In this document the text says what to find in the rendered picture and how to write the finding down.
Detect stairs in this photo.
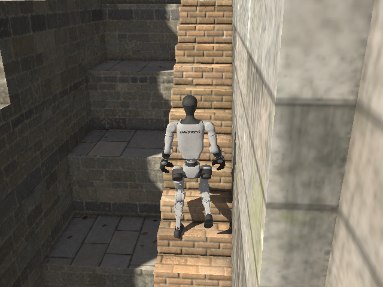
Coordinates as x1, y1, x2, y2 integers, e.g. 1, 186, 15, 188
153, 0, 233, 287

